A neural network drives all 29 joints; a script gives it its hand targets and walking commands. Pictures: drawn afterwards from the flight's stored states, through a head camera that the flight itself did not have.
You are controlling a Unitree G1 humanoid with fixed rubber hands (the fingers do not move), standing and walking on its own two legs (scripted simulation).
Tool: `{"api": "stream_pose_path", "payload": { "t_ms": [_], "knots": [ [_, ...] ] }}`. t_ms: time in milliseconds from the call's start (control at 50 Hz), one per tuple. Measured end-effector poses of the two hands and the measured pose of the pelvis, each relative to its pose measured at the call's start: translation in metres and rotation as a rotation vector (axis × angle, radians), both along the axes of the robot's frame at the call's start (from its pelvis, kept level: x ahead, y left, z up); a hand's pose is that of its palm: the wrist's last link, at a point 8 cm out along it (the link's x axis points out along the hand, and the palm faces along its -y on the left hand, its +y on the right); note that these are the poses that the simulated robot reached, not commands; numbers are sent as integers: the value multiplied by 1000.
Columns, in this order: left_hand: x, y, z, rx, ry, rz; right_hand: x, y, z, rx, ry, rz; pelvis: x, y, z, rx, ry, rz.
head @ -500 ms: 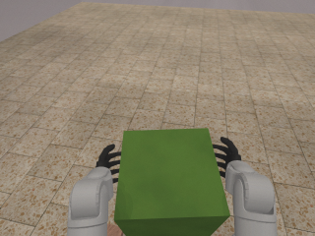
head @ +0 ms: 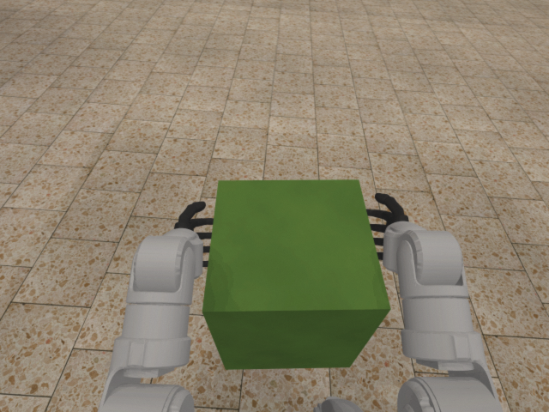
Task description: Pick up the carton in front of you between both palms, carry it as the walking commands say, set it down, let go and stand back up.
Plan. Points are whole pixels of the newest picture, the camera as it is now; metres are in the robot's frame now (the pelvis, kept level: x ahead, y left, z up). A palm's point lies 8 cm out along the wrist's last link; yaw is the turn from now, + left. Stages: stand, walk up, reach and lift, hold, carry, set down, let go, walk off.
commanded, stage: carry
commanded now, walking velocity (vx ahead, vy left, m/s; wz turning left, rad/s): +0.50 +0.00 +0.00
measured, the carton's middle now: (288, 280) +0.34 -0.02 -0.01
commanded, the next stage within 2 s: none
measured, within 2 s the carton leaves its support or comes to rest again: neither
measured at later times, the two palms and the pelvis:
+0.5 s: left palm (180, 98) +0.68 +0.18 +0.10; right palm (319, 85) +0.73 -0.11 +0.11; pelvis +0.34 +0.00 +0.01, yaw +3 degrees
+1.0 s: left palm (198, 31) +1.03 +0.18 +0.09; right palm (303, 24) +1.04 -0.11 +0.12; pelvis +0.68 +0.04 +0.01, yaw -1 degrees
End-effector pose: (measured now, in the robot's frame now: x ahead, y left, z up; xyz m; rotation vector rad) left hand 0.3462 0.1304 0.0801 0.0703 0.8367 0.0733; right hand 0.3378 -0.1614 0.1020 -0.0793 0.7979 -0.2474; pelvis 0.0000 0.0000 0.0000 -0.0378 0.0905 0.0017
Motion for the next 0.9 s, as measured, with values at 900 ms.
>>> {"api": "stream_pose_path", "payload": {
  "t_ms": [900],
  "knots": [
    [627, 47, 9, 34, 58, 79, 632, 56, 11, 41, -29, -78, 611, 49, 10, 19, -7, -12]
  ]
}}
